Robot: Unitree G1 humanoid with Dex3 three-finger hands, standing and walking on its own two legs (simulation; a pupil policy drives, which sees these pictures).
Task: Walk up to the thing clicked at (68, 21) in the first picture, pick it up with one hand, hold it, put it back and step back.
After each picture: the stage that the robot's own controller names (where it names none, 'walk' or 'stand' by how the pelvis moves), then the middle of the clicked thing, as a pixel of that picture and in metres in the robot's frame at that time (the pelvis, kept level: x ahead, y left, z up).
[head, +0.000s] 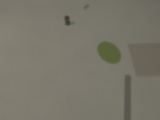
stand; (67, 20) +1.77 +0.22 -0.72
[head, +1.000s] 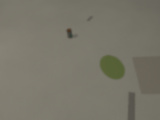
walk; (69, 33) +1.64 +0.30 -0.72
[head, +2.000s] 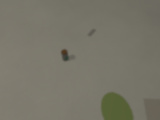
walk; (64, 55) +1.08 +0.28 -0.71
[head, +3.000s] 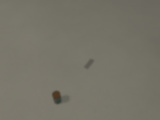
walk; (57, 97) +0.64 +0.23 -0.70
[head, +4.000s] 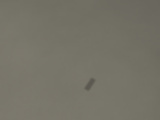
walk; out of the picture +0.38 +0.21 -0.71
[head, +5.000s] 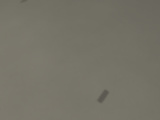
stand; out of the picture +0.32 +0.19 -0.72
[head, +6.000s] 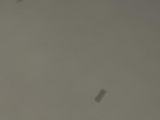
stand; out of the picture +0.32 +0.20 -0.72
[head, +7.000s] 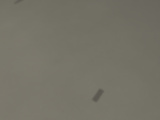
stand; out of the picture +0.32 +0.22 -0.73
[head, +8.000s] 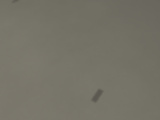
stand; out of the picture +0.31 +0.23 -0.73
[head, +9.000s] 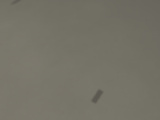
go down; out of the picture +0.30 +0.22 -0.73
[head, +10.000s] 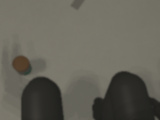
go down; (22, 66) +0.41 +0.23 -0.32
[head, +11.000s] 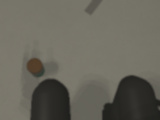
approach; (36, 68) +0.40 +0.22 -0.31
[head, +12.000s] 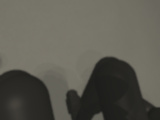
close in; out of the picture +0.40 +0.25 -0.22
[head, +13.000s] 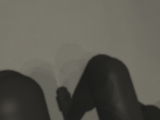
close; out of the picture +0.39 +0.26 -0.22
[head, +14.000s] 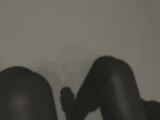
lift; out of the picture +0.35 +0.24 -0.22
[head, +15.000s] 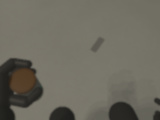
lift; (28, 86) +0.31 +0.19 +0.01
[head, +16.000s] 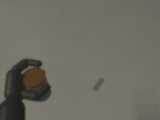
hold; (38, 85) +0.32 +0.18 +0.03
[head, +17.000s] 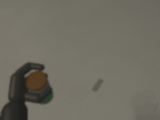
hold; (40, 88) +0.32 +0.17 +0.01
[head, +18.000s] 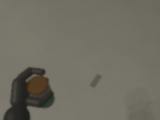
crouch; (41, 92) +0.32 +0.17 -0.02
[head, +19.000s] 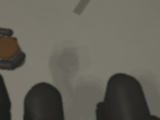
lower; (11, 53) +0.43 +0.22 -0.09
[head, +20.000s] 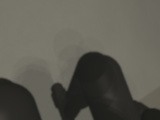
lower; out of the picture +0.42 +0.28 -0.23
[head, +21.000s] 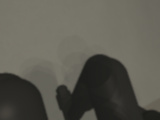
lower; out of the picture +0.40 +0.27 -0.23
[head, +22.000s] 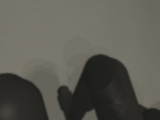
lower; out of the picture +0.40 +0.26 -0.22
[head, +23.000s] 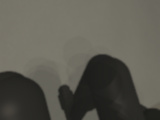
lower; out of the picture +0.39 +0.27 -0.22
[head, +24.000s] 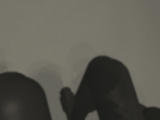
draw back; out of the picture +0.38 +0.24 -0.23
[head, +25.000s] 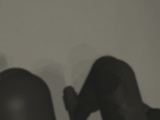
stand; out of the picture +0.37 +0.23 -0.23
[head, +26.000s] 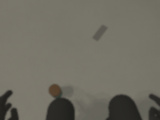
walk; (55, 91) +0.37 +0.17 -0.47
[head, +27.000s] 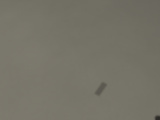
stand; out of the picture +0.31 +0.16 -0.66
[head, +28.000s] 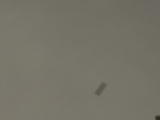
stand; out of the picture +0.31 +0.17 -0.66
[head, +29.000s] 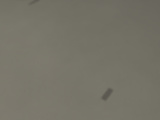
stand; out of the picture +0.34 +0.16 -0.72
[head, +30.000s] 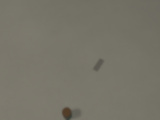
walk; (67, 113) +0.38 +0.13 -0.70
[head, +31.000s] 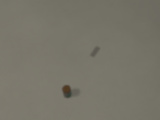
walk; (67, 91) +0.59 +0.14 -0.69
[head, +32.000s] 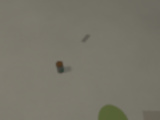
stand; (60, 67) +0.91 +0.25 -0.70
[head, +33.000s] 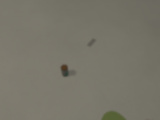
stand; (64, 70) +0.90 +0.19 -0.71
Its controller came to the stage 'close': yes
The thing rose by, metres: 0.72
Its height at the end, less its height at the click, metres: +0.00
